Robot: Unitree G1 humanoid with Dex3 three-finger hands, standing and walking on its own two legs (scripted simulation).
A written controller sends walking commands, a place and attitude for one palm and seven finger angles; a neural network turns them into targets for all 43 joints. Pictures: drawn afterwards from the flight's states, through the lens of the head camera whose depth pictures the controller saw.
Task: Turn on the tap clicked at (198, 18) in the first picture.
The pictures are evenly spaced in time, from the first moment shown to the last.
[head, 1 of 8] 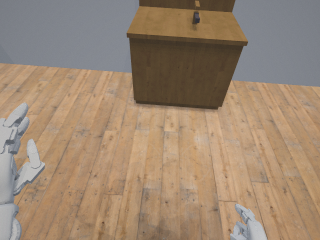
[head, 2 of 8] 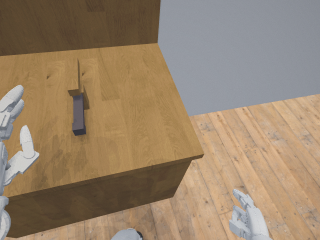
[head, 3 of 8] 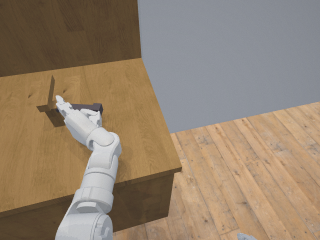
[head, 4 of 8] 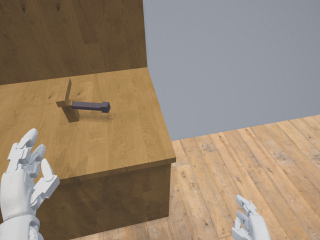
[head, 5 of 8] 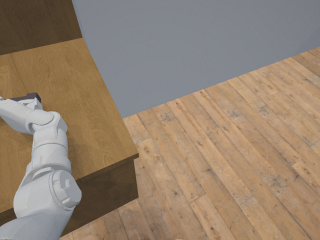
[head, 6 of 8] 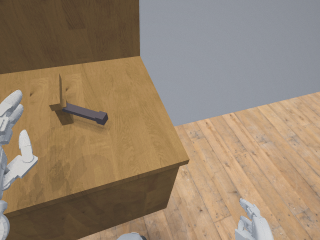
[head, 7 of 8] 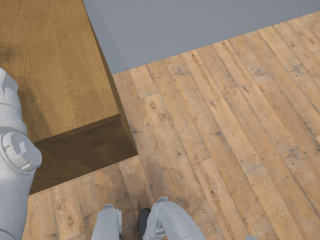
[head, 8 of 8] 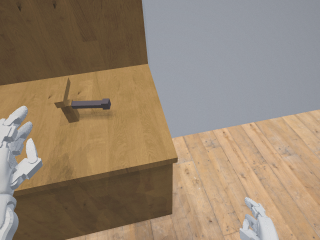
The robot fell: no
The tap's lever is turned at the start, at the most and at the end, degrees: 0 87 78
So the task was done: yes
